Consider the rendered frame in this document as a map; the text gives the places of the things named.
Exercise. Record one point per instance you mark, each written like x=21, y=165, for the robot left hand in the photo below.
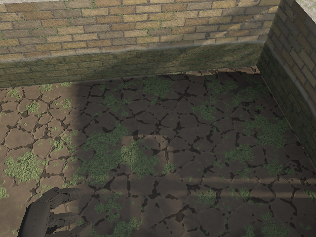
x=40, y=221

